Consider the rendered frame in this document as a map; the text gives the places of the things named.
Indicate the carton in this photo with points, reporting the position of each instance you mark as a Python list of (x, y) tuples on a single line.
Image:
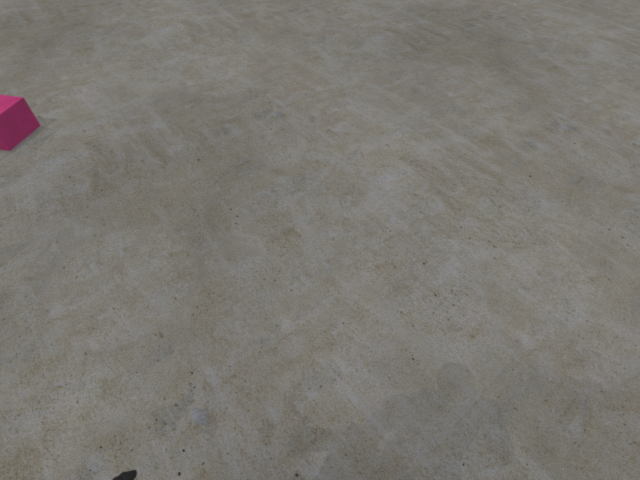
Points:
[(17, 121)]

